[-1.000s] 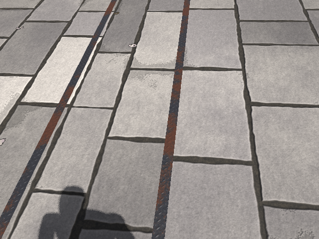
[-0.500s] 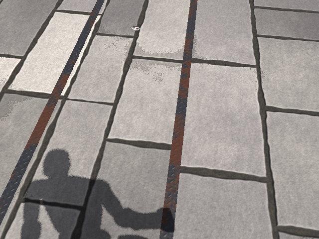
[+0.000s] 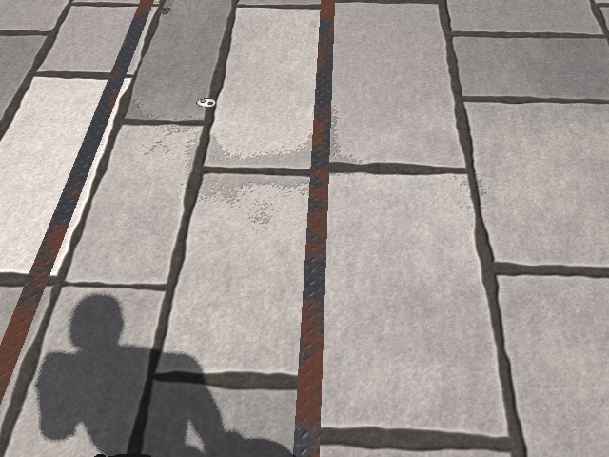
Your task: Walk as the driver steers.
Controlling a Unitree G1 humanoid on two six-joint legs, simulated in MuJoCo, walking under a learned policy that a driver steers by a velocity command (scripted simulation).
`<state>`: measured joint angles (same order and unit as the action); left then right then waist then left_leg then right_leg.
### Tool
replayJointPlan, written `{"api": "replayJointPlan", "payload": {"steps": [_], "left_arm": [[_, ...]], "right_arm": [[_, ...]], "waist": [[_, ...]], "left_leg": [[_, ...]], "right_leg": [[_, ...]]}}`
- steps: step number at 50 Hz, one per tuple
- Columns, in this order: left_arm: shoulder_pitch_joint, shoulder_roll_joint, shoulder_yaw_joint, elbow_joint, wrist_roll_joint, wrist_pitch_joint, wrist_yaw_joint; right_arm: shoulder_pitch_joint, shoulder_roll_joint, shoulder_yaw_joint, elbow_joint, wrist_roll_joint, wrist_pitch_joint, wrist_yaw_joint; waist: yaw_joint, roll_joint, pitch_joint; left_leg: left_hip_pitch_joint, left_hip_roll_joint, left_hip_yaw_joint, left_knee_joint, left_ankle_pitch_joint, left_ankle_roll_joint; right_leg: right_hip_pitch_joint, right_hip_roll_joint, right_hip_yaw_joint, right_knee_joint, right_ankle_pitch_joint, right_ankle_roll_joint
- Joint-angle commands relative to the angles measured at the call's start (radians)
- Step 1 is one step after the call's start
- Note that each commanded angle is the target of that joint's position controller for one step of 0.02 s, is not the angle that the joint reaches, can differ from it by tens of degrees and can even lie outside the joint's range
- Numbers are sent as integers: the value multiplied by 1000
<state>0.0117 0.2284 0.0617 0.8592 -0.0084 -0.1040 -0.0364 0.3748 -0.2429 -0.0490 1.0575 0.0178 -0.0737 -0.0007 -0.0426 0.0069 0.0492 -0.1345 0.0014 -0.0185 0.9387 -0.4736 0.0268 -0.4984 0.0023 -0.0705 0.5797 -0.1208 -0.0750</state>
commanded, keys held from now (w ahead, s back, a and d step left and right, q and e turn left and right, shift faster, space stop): w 1.00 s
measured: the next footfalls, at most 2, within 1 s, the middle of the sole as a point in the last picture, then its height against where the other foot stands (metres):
left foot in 0.48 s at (242, 453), level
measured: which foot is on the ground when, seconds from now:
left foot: up 0.00-0.46, down 0.48-1.00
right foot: down 0.00-0.48, up 0.50-1.00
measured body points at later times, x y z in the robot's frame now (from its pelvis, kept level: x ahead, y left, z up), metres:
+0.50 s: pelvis +0.29 +0.04 +0.00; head +0.32 +0.06 +0.45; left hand +0.26 +0.32 -0.14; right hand +0.49 -0.20 -0.10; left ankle +0.42 +0.15 -0.72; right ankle +0.12 -0.09 -0.71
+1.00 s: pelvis +0.57 +0.04 +0.01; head +0.61 +0.04 +0.46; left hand +0.80 +0.27 -0.09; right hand +0.53 -0.22 -0.13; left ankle +0.42 +0.15 -0.72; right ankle +0.75 -0.08 -0.70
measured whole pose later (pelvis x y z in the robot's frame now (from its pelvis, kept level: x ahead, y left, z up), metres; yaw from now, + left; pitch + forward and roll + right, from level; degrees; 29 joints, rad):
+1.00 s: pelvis +0.57 +0.04 +0.01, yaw +0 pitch +3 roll +2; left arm -0.01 0.23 0.05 0.85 -0.02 -0.08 -0.04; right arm 0.39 -0.24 -0.06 1.03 0.01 -0.07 -0.01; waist -0.08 -0.03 0.01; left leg 0.10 -0.04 0.05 0.22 -0.36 0.02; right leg -0.58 -0.06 -0.02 0.52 0.00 -0.05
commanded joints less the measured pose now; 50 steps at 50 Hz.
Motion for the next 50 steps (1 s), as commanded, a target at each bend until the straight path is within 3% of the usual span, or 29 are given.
{"api": "replayJointPlan", "payload": {"steps": [1, 2, 4, 6, 10, 14, 18, 20, 22, 23, 24, 25, 26, 27, 28, 29, 30, 31, 33, 36, 38, 42, 46, 48, 50], "left_arm": [[254, 149, 35, 22, -2, 5, 14], [187, 119, 24, 16, 7, 1, 10], [143, 84, 14, 20, 20, -8, 2], [170, 105, 18, 37, 15, -12, 6], [243, 148, 27, 62, 13, -9, 32], [307, 159, 28, 83, 1, -3, 44], [379, 168, 33, 120, -7, 11, 46], [384, 178, 40, 128, -11, 21, 50], [359, 193, 46, 125, -11, 32, 53], [334, 191, 45, 119, -13, 37, 54], [332, 160, 33, 112, -8, 41, 54], [375, 109, 14, 86, 9, 39, 54], [461, 9, -15, 89, 2, 12, 45], [381, 118, 9, 85, -23, -9, 39], [295, 153, 18, 59, -37, -22, 38], [251, 150, 19, 52, -31, -24, 46], [233, 145, 28, 51, -18, -17, 52], [255, 129, 30, 54, -15, -3, 52], [272, 92, 27, 56, -13, 18, 53], [175, 94, 29, 20, 0, 28, 55], [116, 84, 27, 1, 3, 26, 50], [-20, 61, 12, -35, -5, 19, 33], [-125, 65, 2, -76, -13, 10, 9], [-136, 79, 3, -92, -15, 3, -4], [-54, 119, 18, -78, -14, 0, -7]], "right_arm": [[-83, -137, -19, -108, 35, -58, 7], [-117, -128, -25, -112, 22, -54, -1], [-73, -89, -31, -99, 6, -23, -10], [-66, -56, -29, -98, 3, -2, -14], [-214, -74, -36, -150, -14, 1, -13], [-353, -52, -25, -185, -8, -9, 2], [-457, -57, -16, -223, 1, -14, 22], [-470, -73, -17, -239, 3, -21, 34], [-406, -107, -29, -230, 5, -28, 39], [-304, -134, -46, -201, 2, -30, 38], [-124, -189, -73, -144, -2, -30, 31], [42, -272, -94, -112, -18, -27, 21], [67, -293, -91, -99, -15, -25, 30], [27, -203, -65, -108, -2, -28, 31], [-55, -161, -54, -127, -1, -32, 28], [-132, -142, -46, -144, -11, -33, 29], [-178, -111, -38, -150, -23, -36, 31], [-190, -87, -29, -146, -32, -38, 33], [-166, -95, -30, -131, -26, -42, 30], [-115, -139, -39, -112, -21, -41, 9], [-88, -139, -37, -103, -19, -34, -1], [-26, -143, -34, -85, -10, -28, -7], [47, -151, -38, -50, -5, -9, -9], [50, -162, -45, -43, -3, 2, -13], [16, -182, -52, -51, -2, 10, -17]], "waist": [[134, -114, -223], [98, -45, -141], [32, -71, -95], [15, -73, -65], [39, -55, -15], [81, -61, 7], [113, -62, 39], [102, -71, 41], [55, -95, 3], [-5, -97, -58], [-76, -71, -172], [-96, 90, -327], [-41, 320, -421], [-65, 214, -348], [-54, 160, -226], [-22, 69, -166], [6, 54, -114], [37, 74, -108], [55, 75, -89], [43, 40, -41], [30, 40, -30], [-15, 47, 7], [-46, 47, 44], [-30, 58, 41], [29, 89, -17]], "left_leg": [[-617, 64, -67, 429, 41, 40], [-575, 105, -48, 356, 113, 38], [-449, 151, -57, 258, 180, 38], [-440, 162, -44, 192, 210, 24], [-560, 167, -37, -34, 426, -13], [-513, 120, 9, -267, 591, -20], [-535, 98, 12, -374, 552, -7], [-530, 91, 9, -408, 480, 17], [-418, 59, 36, -429, 401, 44], [-272, 22, 70, -448, 392, 65], [-16, 25, 59, -428, 407, 98], [309, 248, -246, -435, 351, 185], [524, 397, -693, -600, 181, 310], [483, 362, -664, -637, 88, 267], [357, 333, -508, -645, 146, 223], [214, 300, -403, -667, 242, 201], [95, 267, -324, -696, 331, 193], [31, 246, -275, -723, 373, 188], [-19, 232, -215, -768, 426, 201], [-9, 230, -156, -807, 515, 209], [9, 209, -107, -813, 554, 191], [28, 176, -36, -829, 524, 162], [168, 228, -39, -780, 548, 164], [233, 260, -46, -732, 628, 154], [256, 261, -33, -636, 877, 131]], "right_leg": [[684, -336, 539, -297, -109, -199], [517, -299, 435, -336, -34, -180], [340, -242, 324, -400, 0, -155], [278, -229, 267, -448, 24, -169], [313, -218, 200, -484, 80, -162], [340, -185, 121, -484, 87, -125], [465, -232, 120, -437, 86, -120], [529, -266, 131, -394, 122, -109], [559, -276, 129, -316, 293, -87], [548, -245, 97, -195, 465, -67], [458, -187, 53, 22, 499, -36], [191, -97, 0, 384, 188, 14], [-126, 68, 95, 645, -454, 53], [-243, 8, 194, 753, -451, 35], [-291, -44, 167, 750, -357, 16], [-248, -96, 143, 702, -258, 13], [-200, -127, 140, 644, -200, 15], [-142, -149, 147, 613, -165, 14], [-115, -163, 138, 546, -142, 24], [-205, -168, 126, 399, -19, 57], [-222, -159, 116, 283, 92, 69], [-170, -114, 67, 66, 241, 65], [-210, -91, 60, -35, 194, 46], [-200, -80, 61, -64, 124, 22], [-53, -35, 29, -78, 54, -8]]}}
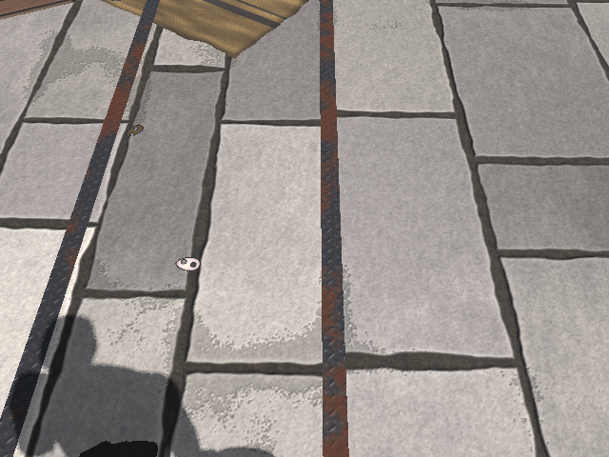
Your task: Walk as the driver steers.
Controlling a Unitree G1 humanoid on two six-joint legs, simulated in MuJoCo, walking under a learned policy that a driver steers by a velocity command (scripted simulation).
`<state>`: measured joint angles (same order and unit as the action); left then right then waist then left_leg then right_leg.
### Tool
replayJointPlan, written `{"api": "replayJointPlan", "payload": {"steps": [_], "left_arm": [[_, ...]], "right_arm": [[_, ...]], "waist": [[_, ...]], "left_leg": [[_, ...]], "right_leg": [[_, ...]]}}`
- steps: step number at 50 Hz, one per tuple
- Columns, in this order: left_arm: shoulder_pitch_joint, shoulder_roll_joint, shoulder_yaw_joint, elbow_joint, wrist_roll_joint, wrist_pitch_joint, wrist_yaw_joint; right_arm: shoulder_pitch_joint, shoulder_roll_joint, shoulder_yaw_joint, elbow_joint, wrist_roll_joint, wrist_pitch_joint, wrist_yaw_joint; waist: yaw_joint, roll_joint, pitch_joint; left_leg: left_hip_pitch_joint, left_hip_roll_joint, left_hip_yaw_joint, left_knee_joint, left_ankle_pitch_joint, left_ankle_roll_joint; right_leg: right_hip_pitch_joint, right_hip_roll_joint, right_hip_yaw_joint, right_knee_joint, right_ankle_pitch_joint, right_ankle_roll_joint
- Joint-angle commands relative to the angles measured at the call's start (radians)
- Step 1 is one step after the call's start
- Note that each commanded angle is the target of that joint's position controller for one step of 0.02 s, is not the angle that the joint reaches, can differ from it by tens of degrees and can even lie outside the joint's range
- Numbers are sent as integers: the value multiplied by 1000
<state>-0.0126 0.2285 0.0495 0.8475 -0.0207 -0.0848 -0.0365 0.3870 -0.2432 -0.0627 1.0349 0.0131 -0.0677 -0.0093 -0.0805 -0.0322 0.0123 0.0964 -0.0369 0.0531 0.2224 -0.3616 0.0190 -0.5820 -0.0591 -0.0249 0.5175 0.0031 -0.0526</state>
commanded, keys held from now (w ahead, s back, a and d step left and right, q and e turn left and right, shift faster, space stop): w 0.84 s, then w+e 0.16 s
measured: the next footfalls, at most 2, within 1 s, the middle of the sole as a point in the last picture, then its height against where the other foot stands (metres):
right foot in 0.04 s outside the picture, level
left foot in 0.58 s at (240, 438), level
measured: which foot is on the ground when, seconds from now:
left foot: down 0.00-0.06, up 0.08-0.56, down 0.58-1.00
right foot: up 0.00-0.02, down 0.04-0.60, up 0.62-1.00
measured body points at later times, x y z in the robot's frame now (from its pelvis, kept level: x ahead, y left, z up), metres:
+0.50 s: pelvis +0.28 -0.01 +0.01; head +0.31 -0.01 +0.46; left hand +0.26 +0.26 -0.13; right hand +0.48 -0.25 -0.10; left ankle +0.47 +0.14 -0.69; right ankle +0.17 -0.12 -0.73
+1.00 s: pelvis +0.57 +0.03 +0.01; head +0.59 +0.03 +0.46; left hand +0.75 +0.27 -0.10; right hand +0.56 -0.25 -0.12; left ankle +0.48 +0.12 -0.73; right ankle +0.76 -0.14 -0.68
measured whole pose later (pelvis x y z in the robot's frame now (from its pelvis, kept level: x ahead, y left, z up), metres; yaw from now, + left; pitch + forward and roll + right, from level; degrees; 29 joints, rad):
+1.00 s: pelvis +0.57 +0.03 +0.01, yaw -2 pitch +2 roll +2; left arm 0.07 0.26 0.06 0.89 -0.02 -0.06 -0.01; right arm 0.33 -0.24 -0.06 1.00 0.00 -0.09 0.00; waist -0.06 -0.04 0.00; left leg 0.03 -0.06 0.10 0.18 -0.24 0.04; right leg -0.68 -0.11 0.02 0.65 0.08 -0.02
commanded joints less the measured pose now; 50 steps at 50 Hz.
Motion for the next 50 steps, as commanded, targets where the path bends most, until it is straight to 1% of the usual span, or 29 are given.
{"api": "replayJointPlan", "payload": {"steps": [1, 2, 3, 4, 5, 6, 7, 8, 9, 10, 12, 15, 19, 24, 26, 27, 28, 29, 30, 31, 32, 33, 34, 35, 36, 38, 42, 46, 50], "left_arm": [[91, 151, 49, -32, 2, -20, -4], [274, 204, 73, 23, 8, -19, 4], [431, 299, 97, 52, 29, -15, 13], [456, 266, 82, 66, 14, -8, 11], [390, 202, 60, 55, 6, -8, 12], [304, 164, 49, 33, 9, -9, 16], [234, 138, 39, 24, 18, -13, 13], [193, 108, 30, 20, 28, -20, 10], [180, 97, 26, 24, 34, -22, 7], [186, 100, 27, 30, 31, -24, 5], [214, 132, 33, 46, 27, -29, 13], [264, 157, 39, 65, 25, -25, 31], [327, 164, 39, 88, 14, -18, 42], [412, 176, 46, 135, 5, 2, 46], [407, 189, 53, 140, 2, 13, 50], [390, 198, 55, 137, 2, 18, 51], [364, 201, 56, 131, 0, 23, 53], [357, 175, 46, 125, 3, 27, 53], [377, 137, 28, 100, 24, 26, 54], [497, 8, -7, 101, 18, 2, 41], [415, 121, 17, 105, -5, -21, 36], [319, 163, 29, 74, -26, -35, 33], [273, 158, 29, 65, -23, -39, 41], [253, 153, 36, 64, -8, -33, 47], [275, 138, 39, 68, -3, -21, 48], [297, 99, 36, 73, -1, 2, 49], [175, 97, 37, 29, 15, 13, 51], [72, 71, 24, 5, 4, 8, 31], [-33, 69, 13, -40, -4, 10, 10]], "right_arm": [[-23, -180, -37, -35, 5, 9, -8], [-34, -155, -26, -48, -1, 11, -8], [57, -68, 1, -70, -15, -2, -1], [83, -26, 18, -55, -5, -28, 9], [-6, -128, -9, -75, 22, -49, 16], [-96, -148, -13, -102, 38, -59, 16], [-136, -138, -15, -108, 29, -58, 9], [-134, -133, -24, -103, 15, -46, 2], [-106, -110, -24, -97, 10, -31, 0], [-89, -85, -22, -93, 8, -18, -2], [-117, -74, -22, -105, 3, -5, -5], [-225, -80, -25, -143, -10, -5, -3], [-362, -55, -12, -179, -4, -14, 11], [-485, -64, -1, -230, 6, -23, 37], [-472, -86, -5, -239, 9, -30, 48], [-431, -105, -13, -231, 9, -32, 49], [-340, -132, -28, -207, 6, -34, 48], [-168, -181, -54, -151, 2, -34, 42], [16, -262, -76, -115, -11, -31, 31], [50, -301, -80, -94, -7, -27, 39], [28, -204, -52, -106, 2, -29, 39], [-57, -166, -40, -123, 2, -33, 35], [-135, -147, -32, -141, -7, -35, 34], [-184, -120, -25, -148, -17, -37, 36], [-202, -98, -17, -146, -28, -40, 38], [-190, -100, -17, -134, -21, -44, 37], [-127, -148, -28, -110, -17, -42, 13], [-94, -153, -27, -97, -16, -38, 0], [-29, -158, -30, -65, -13, -29, -2]], "waist": [[135, 133, -52], [210, 111, -169], [201, -73, -343], [189, -232, -447], [197, -159, -325], [180, -102, -198], [145, -22, -107], [107, -20, -68], [79, -37, -54], [66, -40, -47], [58, -33, -15], [79, -15, 15], [122, -20, 39], [156, -24, 75], [131, -40, 64], [103, -54, 37], [47, -62, -19], [-25, -42, -123], [-71, 93, -280], [6, 356, -391], [-33, 242, -341], [-23, 198, -207], [8, 107, -135], [36, 84, -79], [70, 105, -69], [94, 110, -49], [77, 78, 6], [43, 90, 29], [5, 79, 68]], "left_leg": [[3, 269, -75, 214, 918, 120], [-125, 216, -40, 430, 873, 89], [-497, 95, 1, 822, 479, 28], [-720, -30, -99, 1063, -192, 4], [-832, 38, -175, 1152, -185, 27], [-860, 91, -143, 1138, -103, 42], [-825, 137, -119, 1067, -19, 41], [-761, 171, -124, 997, 32, 40], [-704, 185, -127, 964, 59, 38], [-678, 191, -124, 930, 68, 34], [-709, 201, -114, 854, 124, 16], [-789, 202, -107, 680, 296, -11], [-739, 156, -62, 444, 474, -15], [-773, 129, -59, 317, 413, 8], [-736, 116, -55, 289, 335, 34], [-665, 94, -37, 281, 297, 49], [-528, 59, -4, 262, 289, 69], [-286, 49, -1, 271, 310, 100], [27, 250, -238, 297, 324, 167], [314, 436, -717, 152, 105, 322], [282, 405, -739, 89, -13, 281], [158, 377, -593, 74, 25, 239], [12, 345, -486, 49, 127, 220], [-114, 315, -407, 19, 212, 214], [-189, 292, -356, -8, 255, 206], [-251, 275, -294, -57, 289, 215], [-245, 267, -212, -107, 374, 219], [-227, 225, -68, -125, 390, 168], [-100, 269, -8, -110, 402, 154]], "right_leg": [[204, 61, -46, -34, -60, -55], [485, 30, -9, -4, -23, -94], [907, -233, 368, 6, -75, -226], [1040, -358, 751, -175, -211, -318], [952, -316, 669, -207, -302, -263], [799, -280, 518, -226, -270, -224], [630, -241, 407, -265, -190, -204], [519, -205, 334, -295, -131, -184], [449, -186, 294, -326, -115, -179], [411, -178, 267, -352, -105, -184], [378, -173, 218, -391, -64, -196], [409, -159, 161, -412, -11, -184], [428, -118, 75, -415, 0, -145], [595, -183, 82, -350, 18, -139], [651, -212, 92, -300, 102, -122], [663, -212, 86, -252, 219, -110], [655, -188, 60, -148, 388, -92], [581, -133, 19, 49, 441, -63], [361, -64, -31, 383, 135, -25], [-21, 124, 26, 690, -548, 29], [-135, 74, 149, 800, -588, 9], [-199, 25, 127, 809, -498, -8], [-163, -28, 99, 768, -402, -9], [-120, -60, 93, 708, -343, -4], [-54, -85, 102, 674, -306, -4], [-20, -100, 95, 606, -287, 6], [-122, -106, 80, 408, -109, 47], [-81, -70, 40, 191, 99, 41], [-109, -39, 31, 92, 95, 15]]}}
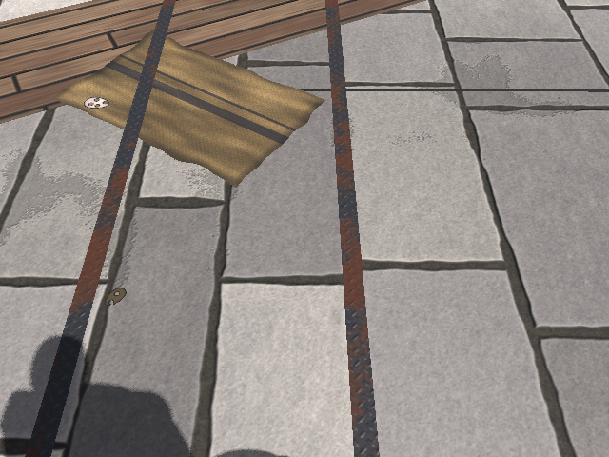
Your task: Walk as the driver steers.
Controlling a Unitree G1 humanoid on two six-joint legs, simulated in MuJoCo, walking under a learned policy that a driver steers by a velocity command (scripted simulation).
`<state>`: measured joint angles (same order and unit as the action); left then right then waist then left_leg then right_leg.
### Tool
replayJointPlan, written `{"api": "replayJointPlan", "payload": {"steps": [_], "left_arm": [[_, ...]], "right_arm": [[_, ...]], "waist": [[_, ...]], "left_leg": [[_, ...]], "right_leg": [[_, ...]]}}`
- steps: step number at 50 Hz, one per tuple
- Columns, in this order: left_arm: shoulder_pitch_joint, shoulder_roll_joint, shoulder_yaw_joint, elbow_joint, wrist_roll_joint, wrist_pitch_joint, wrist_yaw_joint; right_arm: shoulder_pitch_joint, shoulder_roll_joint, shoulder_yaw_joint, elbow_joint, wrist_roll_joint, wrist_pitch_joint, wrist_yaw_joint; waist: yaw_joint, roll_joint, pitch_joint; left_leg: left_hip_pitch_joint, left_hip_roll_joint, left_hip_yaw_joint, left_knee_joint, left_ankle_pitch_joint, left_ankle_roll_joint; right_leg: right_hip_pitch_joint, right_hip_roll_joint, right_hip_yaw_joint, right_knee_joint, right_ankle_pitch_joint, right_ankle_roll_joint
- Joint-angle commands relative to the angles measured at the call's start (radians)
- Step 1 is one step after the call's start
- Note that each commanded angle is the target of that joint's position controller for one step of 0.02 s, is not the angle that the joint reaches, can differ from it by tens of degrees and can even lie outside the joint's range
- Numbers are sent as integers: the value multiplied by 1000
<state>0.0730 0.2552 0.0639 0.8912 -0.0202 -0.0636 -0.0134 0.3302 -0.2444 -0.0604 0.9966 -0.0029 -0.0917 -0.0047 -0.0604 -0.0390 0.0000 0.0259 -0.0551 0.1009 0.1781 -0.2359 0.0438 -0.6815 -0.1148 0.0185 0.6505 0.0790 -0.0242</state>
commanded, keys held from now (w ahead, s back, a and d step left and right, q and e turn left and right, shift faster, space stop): w+e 0.14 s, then w+q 0.86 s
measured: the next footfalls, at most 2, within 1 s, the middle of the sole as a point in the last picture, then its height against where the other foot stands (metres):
right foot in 0.14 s outside the picture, level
left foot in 0.70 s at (275, 419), level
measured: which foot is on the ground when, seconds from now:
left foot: down 0.00-0.16, up 0.18-0.68, down 0.70-1.00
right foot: up 0.00-0.12, down 0.14-0.72, up 0.74-1.00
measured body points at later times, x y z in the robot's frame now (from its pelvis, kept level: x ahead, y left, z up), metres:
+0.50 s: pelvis +0.29 -0.07 +0.00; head +0.31 -0.08 +0.45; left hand +0.35 +0.19 -0.13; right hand +0.42 -0.34 -0.12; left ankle +0.48 +0.11 -0.67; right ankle +0.23 -0.14 -0.74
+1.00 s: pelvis +0.59 -0.01 +0.00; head +0.63 +0.00 +0.45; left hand +0.72 +0.29 -0.09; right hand +0.73 -0.27 -0.11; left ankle +0.55 +0.05 -0.74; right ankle +0.79 -0.17 -0.68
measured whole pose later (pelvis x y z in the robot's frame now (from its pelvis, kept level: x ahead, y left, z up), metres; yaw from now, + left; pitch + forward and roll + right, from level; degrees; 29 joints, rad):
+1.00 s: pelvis +0.59 -0.01 +0.00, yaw +17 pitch +2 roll +0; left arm 0.05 0.28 0.06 0.76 0.01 -0.10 0.01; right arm 0.30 -0.26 -0.08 0.79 0.02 -0.05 0.00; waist -0.05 -0.02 0.03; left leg -0.17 -0.12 -0.10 0.35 -0.20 0.10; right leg -0.66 -0.11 0.10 0.76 -0.11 0.06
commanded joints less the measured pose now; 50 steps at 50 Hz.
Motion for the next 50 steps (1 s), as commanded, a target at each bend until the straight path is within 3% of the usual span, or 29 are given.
{"api": "replayJointPlan", "payload": {"steps": [1, 3, 5, 6, 7, 8, 9, 10, 11, 12, 13, 14, 16, 18, 24, 29, 32, 34, 35, 36, 37, 38, 39, 40, 41, 42, 44, 47, 50], "left_arm": [[-138, 44, -2, -98, -5, -11, -20], [-150, 54, -1, -121, -5, -13, -35], [-88, 89, 15, -124, 0, -12, -45], [19, 121, 35, -103, 1, -10, -46], [181, 177, 67, -61, 0, -6, -39], [340, 257, 89, -29, 2, 1, -18], [339, 276, 83, -26, -8, -2, -22], [338, 197, 58, -34, 0, -3, -19], [275, 158, 47, -48, 11, -9, -12], [200, 135, 37, -58, 19, -18, -14], [147, 94, 25, -63, 28, -26, -13], [125, 77, 19, -62, 38, -32, -13], [127, 86, 22, -47, 35, -46, -13], [147, 111, 29, -33, 39, -54, -3], [170, 121, 26, -16, 36, -52, 24], [256, 137, 32, 25, 23, -21, 36], [230, 171, 41, 10, 17, 8, 49], [203, 201, 46, -5, 18, 24, 61], [173, 205, 45, -16, 12, 26, 64], [196, 162, 28, -39, 34, 9, 59], [276, 31, -12, -81, 36, -30, 32], [163, 123, 6, -98, -2, -75, 11], [94, 144, 10, -125, -30, -95, 2], [80, 133, 10, -122, -16, -100, 7], [79, 146, 21, -116, 12, -93, 14], [99, 147, 26, -117, 21, -78, 15], [119, 126, 25, -127, 29, -54, 20], [19, 92, 11, -168, 37, -41, 26], [-82, 71, 0, -199, 28, -47, 18]], "right_arm": [[35, -158, -33, -22, 4, 1, -8], [26, -169, -39, -23, 8, 15, -12], [-9, -198, -47, -40, 12, 27, -20], [-28, -207, -49, -50, 12, 37, -26], [-31, -195, -43, -64, 9, 44, -32], [16, -147, -21, -78, -15, 34, -30], [121, -21, 20, -75, -5, 1, -5], [25, -133, -6, -78, 37, -34, 11], [-83, -165, -15, -109, 68, -48, 15], [-114, -151, -15, -108, 61, -47, 8], [-124, -155, -27, -98, 42, -34, 0], [-91, -142, -29, -88, 38, -15, 0], [-55, -101, -26, -74, 36, 18, -4], [-93, -92, -26, -89, 32, 31, -6], [-230, -68, -20, -139, 23, 18, 16], [-351, -46, -2, -214, 23, 18, 45], [-335, -74, -14, -249, 25, 19, 68], [-187, -135, -44, -234, 28, 26, 71], [-27, -194, -75, -202, 29, 27, 60], [98, -284, -100, -181, 24, 39, 34], [56, -316, -100, -207, 26, 32, 35], [80, -237, -76, -208, 18, 30, 34], [36, -186, -65, -215, 17, 23, 31], [-34, -162, -57, -229, 21, 16, 35], [-89, -131, -48, -245, 20, 14, 33], [-116, -123, -41, -263, 11, 14, 28], [-124, -148, -46, -275, 14, 15, 17], [-90, -196, -60, -280, 19, 19, -3], [-42, -198, -64, -278, 25, 33, -10]], "waist": [[-18, 84, 87], [-6, 94, 86], [41, 130, 28], [103, 137, -36], [177, 108, -122], [204, -65, -244], [122, -263, -360], [176, -121, -341], [179, -76, -215], [137, 35, -129], [105, 39, -83], [73, 3, -61], [48, -13, -34], [51, 1, 3], [95, -2, 42], [138, 7, 85], [93, -37, 41], [0, -79, -52], [-91, -50, -129], [-110, 109, -234], [-1, 306, -339], [-70, 175, -346], [-62, 124, -215], [-7, 12, -116], [28, 0, -72], [59, 20, -53], [87, 44, -31], [60, 71, -4], [7, 109, -12]], "left_leg": [[15, 303, -46, -47, 298, 123], [81, 330, -23, 11, 408, 106], [108, 332, 13, 143, 746, 81], [93, 315, 42, 292, 894, 61], [-7, 270, 72, 513, 879, 27], [-284, 216, 82, 845, 479, -6], [-661, 1, -36, 1174, -305, -53], [-758, 66, -195, 1245, -304, -20], [-797, 111, -178, 1235, -238, 4], [-754, 168, -172, 1148, -154, 7], [-701, 199, -176, 1070, -110, 4], [-638, 218, -188, 1038, -77, 3], [-611, 225, -191, 983, -41, -5], [-679, 218, -206, 914, 47, -18], [-693, 165, -147, 567, 379, -20], [-778, 135, -84, 437, 310, 9], [-693, 67, -2, 428, 150, 51], [-484, 3, 31, 436, 62, 97], [-238, -15, -3, 345, 135, 139], [67, 172, -293, 349, 169, 208], [373, 397, -885, 208, 49, 428], [396, 371, -864, 140, 10, 380], [285, 340, -704, 133, 45, 333], [114, 295, -595, 118, 142, 299], [-11, 263, -520, 102, 230, 282], [-103, 240, -486, 78, 279, 282], [-206, 222, -441, 49, 339, 282], [-304, 163, -349, 40, 358, 244], [-329, 115, -317, 73, 269, 189]], "right_leg": [[-26, 22, -13, -57, -8, -24], [-23, 37, -32, -76, -90, -49], [103, 94, -91, -68, -191, -82], [245, 137, -123, -81, -206, -104], [482, 164, -105, -114, -171, -138], [809, -43, 205, -116, -142, -212], [1085, -270, 753, -307, -317, -400], [1063, -251, 709, -349, -368, -342], [936, -221, 528, -345, -289, -294], [766, -187, 394, -366, -177, -260], [655, -151, 300, -389, -115, -236], [577, -130, 241, -421, -94, -220], [510, -116, 161, -477, -65, -214], [507, -112, 89, -508, -5, -204], [561, -61, -111, -544, 58, -121], [781, -125, -164, -479, 216, -108], [855, -153, -202, -330, 612, -94], [834, -151, -215, -100, 839, -72], [724, -111, -232, 122, 741, -42], [455, -41, -233, 447, 248, -3], [30, 200, -66, 780, -643, 52], [-88, 143, 108, 821, -630, 15], [-137, 93, 96, 761, -548, -8], [-97, 49, 83, 653, -487, -8], [-31, 22, 73, 565, -455, 5], [34, 8, 73, 534, -437, 19], [71, -2, 54, 432, -420, 55], [100, 25, 18, 203, -243, 95], [185, 85, 1, -24, -26, 99]]}}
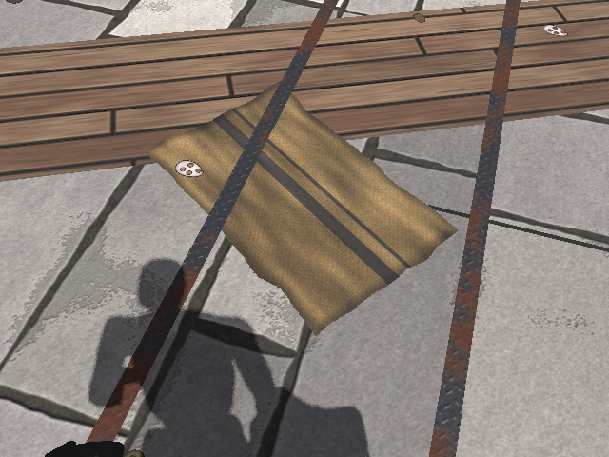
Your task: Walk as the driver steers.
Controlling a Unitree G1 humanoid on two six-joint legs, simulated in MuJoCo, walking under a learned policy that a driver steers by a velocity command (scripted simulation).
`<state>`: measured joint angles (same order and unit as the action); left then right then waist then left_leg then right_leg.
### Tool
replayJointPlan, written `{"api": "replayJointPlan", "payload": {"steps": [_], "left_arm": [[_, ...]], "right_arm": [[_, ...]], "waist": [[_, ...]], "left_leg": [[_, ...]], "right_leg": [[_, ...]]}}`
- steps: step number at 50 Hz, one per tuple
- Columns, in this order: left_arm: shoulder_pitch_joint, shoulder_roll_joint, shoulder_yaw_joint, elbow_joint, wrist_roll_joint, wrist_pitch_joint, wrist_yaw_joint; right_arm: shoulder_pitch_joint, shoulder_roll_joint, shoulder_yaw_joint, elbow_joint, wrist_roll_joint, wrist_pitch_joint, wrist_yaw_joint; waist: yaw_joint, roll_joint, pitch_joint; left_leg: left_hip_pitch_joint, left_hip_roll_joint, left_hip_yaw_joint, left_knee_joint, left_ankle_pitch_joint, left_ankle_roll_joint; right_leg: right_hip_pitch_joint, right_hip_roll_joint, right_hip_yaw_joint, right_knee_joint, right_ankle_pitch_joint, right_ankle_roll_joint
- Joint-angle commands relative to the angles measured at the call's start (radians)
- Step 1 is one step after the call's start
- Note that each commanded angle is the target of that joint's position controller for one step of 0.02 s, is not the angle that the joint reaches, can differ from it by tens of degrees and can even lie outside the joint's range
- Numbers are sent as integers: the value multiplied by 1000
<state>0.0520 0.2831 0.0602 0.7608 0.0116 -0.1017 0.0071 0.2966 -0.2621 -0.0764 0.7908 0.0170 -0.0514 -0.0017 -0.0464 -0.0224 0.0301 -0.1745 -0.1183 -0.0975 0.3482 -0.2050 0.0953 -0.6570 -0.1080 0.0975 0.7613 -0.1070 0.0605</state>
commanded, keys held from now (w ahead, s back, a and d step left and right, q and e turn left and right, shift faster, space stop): w+q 1.00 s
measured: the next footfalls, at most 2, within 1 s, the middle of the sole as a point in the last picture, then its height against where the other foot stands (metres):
right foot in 0.16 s outside the picture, level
left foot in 0.70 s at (212, 449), level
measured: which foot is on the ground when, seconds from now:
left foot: down 0.00-0.16, up 0.18-0.68, down 0.70-1.00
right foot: up 0.00-0.14, down 0.16-0.68, up 0.70-1.00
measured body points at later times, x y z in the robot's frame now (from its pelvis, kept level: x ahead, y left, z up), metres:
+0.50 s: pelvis +0.27 -0.04 +0.00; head +0.30 -0.03 +0.45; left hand +0.22 +0.25 -0.12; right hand +0.53 -0.24 -0.09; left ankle +0.35 +0.16 -0.68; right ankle +0.25 -0.16 -0.75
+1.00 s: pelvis +0.52 +0.12 +0.00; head +0.54 +0.16 +0.45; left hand +0.55 +0.45 -0.09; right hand +0.74 -0.08 -0.10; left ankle +0.45 +0.17 -0.75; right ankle +0.76 +0.05 -0.68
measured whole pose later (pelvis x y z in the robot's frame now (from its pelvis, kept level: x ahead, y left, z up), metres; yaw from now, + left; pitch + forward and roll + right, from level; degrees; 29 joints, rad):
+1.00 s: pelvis +0.52 +0.12 +0.00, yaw +35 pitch +2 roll +0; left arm 0.06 0.31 0.05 0.70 0.01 -0.09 -0.01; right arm 0.34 -0.28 -0.07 0.69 0.01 -0.04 0.00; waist -0.06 -0.04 0.03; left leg -0.17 -0.11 -0.11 0.37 -0.22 0.09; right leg -0.68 -0.09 0.09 0.75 -0.05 0.06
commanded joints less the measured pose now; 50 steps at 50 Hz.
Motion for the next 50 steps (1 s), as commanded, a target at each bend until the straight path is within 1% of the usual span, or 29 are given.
{"api": "replayJointPlan", "payload": {"steps": [1, 5, 7, 8, 9, 10, 11, 12, 13, 14, 16, 18, 21, 25, 29, 30, 32, 33, 34, 35, 36, 37, 38, 39, 40, 41, 43, 46, 50], "left_arm": [[-85, 49, 5, -80, -11, -11, -6], [-95, 104, 22, -103, -22, -28, -22], [5, 128, 37, -80, -21, -40, -23], [113, 163, 52, -61, -6, -47, -18], [276, 224, 67, -47, 6, -46, -10], [332, 290, 83, -8, 10, -30, -19], [289, 177, 58, -40, -10, -26, -21], [246, 124, 43, -50, -13, -17, -15], [199, 112, 35, -55, -2, -10, -14], [170, 93, 29, -47, 2, -5, -12], [157, 78, 24, -37, 3, -10, -10], [166, 95, 32, -23, -5, -18, -10], [180, 129, 45, -5, -2, -17, -6], [194, 153, 50, 11, -8, -2, 0], [245, 187, 60, 37, -25, 18, 1], [247, 197, 63, 41, -31, 25, 1], [238, 230, 73, 39, -42, 37, 6], [231, 242, 77, 37, -46, 45, 10], [219, 228, 70, 33, -49, 49, 14], [239, 171, 47, 14, -18, 42, 15], [314, 34, 3, -51, 13, 13, 2], [200, 131, 16, -67, -30, -24, -12], [125, 163, 24, -92, -59, -40, -19], [121, 151, 18, -86, -42, -48, -13], [125, 154, 23, -75, -14, -46, -7], [146, 163, 30, -71, -6, -34, -8], [160, 143, 28, -70, 1, -11, -9], [79, 99, 13, -96, 9, 4, -7], [-74, 69, -4, -131, -3, -4, -22]], "right_arm": [[13, -179, -47, -68, 5, -4, -12], [45, -161, -44, -66, 9, 8, -16], [19, -150, -40, -81, 4, 10, -19], [10, -111, -26, -95, -2, 6, -16], [28, -54, -4, -118, -20, 3, -15], [175, -26, 7, -150, 19, -8, -12], [150, -142, -13, -115, 28, -6, -15], [38, -186, -26, -132, 18, 0, -13], [-11, -171, -26, -142, 7, 6, -14], [-38, -158, -29, -154, -1, 7, -11], [-18, -120, -27, -160, 14, 16, -1], [-37, -94, -22, -179, 13, 27, 1], [-85, -80, -15, -203, 6, 30, 5], [-189, -61, -4, -223, 6, 19, 28], [-288, -58, 1, -264, 10, 17, 52], [-294, -66, -2, -273, 10, 17, 56], [-247, -102, -21, -275, 4, 22, 59], [-156, -134, -40, -256, 3, 26, 57], [12, -185, -71, -211, 6, 29, 48], [164, -267, -102, -176, 9, 40, 25], [103, -368, -103, -195, 11, 25, 24], [144, -284, -80, -215, 6, 11, 31], [112, -230, -63, -197, 0, -3, 33], [53, -200, -52, -200, 4, -8, 32], [-17, -174, -42, -211, -1, -8, 30], [-58, -154, -33, -227, -13, -8, 26], [-74, -159, -33, -224, -13, -13, 18], [-38, -188, -40, -198, -7, -13, -3], [23, -197, -43, -166, 4, -2, -15]], "waist": [[-21, 102, -46], [-11, 135, -55], [53, 159, -77], [107, 141, -153], [160, 4, -299], [77, -379, -385], [108, -218, -288], [135, -119, -168], [116, -47, -106], [98, -47, -57], [67, -93, -39], [63, -80, -28], [68, -48, -23], [105, -41, 6], [134, -41, 45], [126, -47, 47], [78, -80, 0], [20, -88, -54], [-73, -64, -139], [-126, 59, -230], [17, 296, -316], [-76, 184, -405], [-76, 147, -256], [-30, 68, -176], [14, 47, -124], [49, 62, -105], [74, 66, -91], [56, 61, -53], [-8, 92, -30]], "left_leg": [[-117, 185, -138, -86, 206, 129], [2, 240, -268, 24, 106, 104], [9, 229, -298, 113, 132, 75], [-40, 179, -257, 256, 157, 41], [-177, 102, -151, 552, -38, -3], [-522, 14, -63, 845, -421, -51], [-627, 97, -96, 964, -362, -64], [-652, 128, -64, 984, -264, -69], [-611, 163, -39, 963, -194, -73], [-590, 190, -39, 915, -150, -75], [-524, 225, -22, 862, -115, -75], [-544, 238, -9, 815, -86, -85], [-588, 248, -4, 701, 16, -103], [-539, 231, 58, 475, 201, -95], [-513, 206, 121, 337, 176, -63], [-498, 194, 136, 316, 136, -47], [-385, 131, 191, 295, 29, -5], [-263, 88, 216, 274, 1, 23], [-20, 46, 219, 206, 75, 62], [293, 172, 2, 197, 88, 121], [554, 411, -590, 81, -77, 306], [584, 449, -730, -42, -195, 321], [487, 422, -582, -52, -125, 274], [334, 376, -461, -49, -29, 237], [193, 336, -370, -56, 81, 212], [101, 311, -320, -76, 167, 205], [5, 294, -273, -105, 265, 214], [-75, 249, -190, -116, 305, 197], [-112, 197, -156, -91, 176, 136]], "right_leg": [[176, 92, -75, -172, 189, 13], [202, 103, -29, -268, 102, -22], [326, 106, -44, -314, 56, -63], [505, 52, -8, -306, 47, -104], [767, -133, 180, -295, -7, -164], [1010, -330, 688, -424, -273, -323], [952, -312, 689, -464, -482, -296], [832, -269, 508, -468, -440, -250], [707, -226, 381, -481, -296, -230], [621, -190, 291, -500, -192, -228], [540, -151, 163, -548, -96, -223], [530, -157, 87, -582, -14, -243], [565, -170, -9, -601, 102, -256], [590, -138, -160, -601, 163, -219], [676, -168, -223, -577, 216, -197], [703, -178, -238, -552, 287, -189], [741, -180, -278, -424, 625, -170], [737, -170, -299, -287, 772, -158], [650, -137, -329, -77, 767, -127], [384, -94, -328, 240, 391, -81], [-38, 117, -197, 566, -498, -31], [-150, 109, -5, 656, -484, -43], [-220, 66, -13, 626, -384, -61], [-170, 23, -14, 535, -297, -69], [-95, -3, -16, 451, -251, -61], [-26, -19, -10, 411, -221, -55], [23, -17, -27, 339, -198, -28], [26, 9, -49, 163, -52, 9], [126, 79, -60, -132, 187, 11]]}}
Velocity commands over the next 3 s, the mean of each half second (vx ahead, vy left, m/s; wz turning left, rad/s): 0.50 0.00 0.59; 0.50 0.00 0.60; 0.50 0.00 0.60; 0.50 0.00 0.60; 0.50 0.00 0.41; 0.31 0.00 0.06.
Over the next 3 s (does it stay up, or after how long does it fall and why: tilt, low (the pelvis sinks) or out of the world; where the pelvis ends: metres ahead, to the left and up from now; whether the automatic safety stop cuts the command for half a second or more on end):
stays up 0.94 0.99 0.00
